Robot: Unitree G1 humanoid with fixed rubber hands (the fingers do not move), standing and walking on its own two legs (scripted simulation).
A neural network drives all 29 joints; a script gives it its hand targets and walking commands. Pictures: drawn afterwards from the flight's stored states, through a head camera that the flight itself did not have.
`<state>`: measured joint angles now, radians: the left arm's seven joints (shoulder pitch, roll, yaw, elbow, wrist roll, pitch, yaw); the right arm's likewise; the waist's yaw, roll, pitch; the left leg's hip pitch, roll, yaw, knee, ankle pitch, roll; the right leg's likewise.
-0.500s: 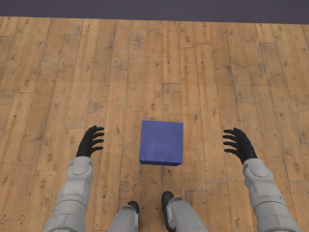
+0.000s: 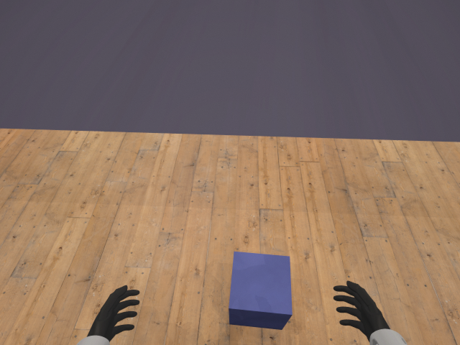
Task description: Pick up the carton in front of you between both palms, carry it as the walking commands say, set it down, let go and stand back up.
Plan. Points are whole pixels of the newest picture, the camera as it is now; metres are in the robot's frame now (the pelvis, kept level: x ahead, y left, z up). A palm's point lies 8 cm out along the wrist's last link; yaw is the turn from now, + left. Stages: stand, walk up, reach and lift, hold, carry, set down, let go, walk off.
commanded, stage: let go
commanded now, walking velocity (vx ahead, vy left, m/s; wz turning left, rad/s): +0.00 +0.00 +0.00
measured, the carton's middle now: (258, 291) +0.39 -0.09 -0.65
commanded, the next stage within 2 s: stand in 0.30 s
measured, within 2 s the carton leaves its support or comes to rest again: neither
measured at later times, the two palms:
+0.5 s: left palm out of the picture +0.14 +0.26 -0.08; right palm (405, 322) +0.17 -0.29 -0.08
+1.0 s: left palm out of the picture +0.13 +0.26 -0.09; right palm (415, 331) +0.16 -0.32 -0.09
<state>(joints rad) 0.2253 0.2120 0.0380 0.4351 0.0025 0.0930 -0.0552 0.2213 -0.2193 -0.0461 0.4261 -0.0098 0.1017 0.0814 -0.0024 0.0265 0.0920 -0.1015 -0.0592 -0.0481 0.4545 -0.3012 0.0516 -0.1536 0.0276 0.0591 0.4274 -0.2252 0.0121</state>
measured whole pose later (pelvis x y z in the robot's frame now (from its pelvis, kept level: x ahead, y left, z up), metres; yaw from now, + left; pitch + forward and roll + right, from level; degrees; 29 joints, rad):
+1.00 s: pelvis +0.02 -0.03 +0.00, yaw +2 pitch -1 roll +0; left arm 0.15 0.33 0.04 0.86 0.03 0.00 0.02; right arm 0.18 -0.35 -0.03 0.77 -0.03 0.00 -0.03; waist 0.01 0.02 0.01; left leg -0.11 -0.03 -0.08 0.45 -0.32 0.01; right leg -0.17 0.05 0.00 0.45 -0.27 -0.03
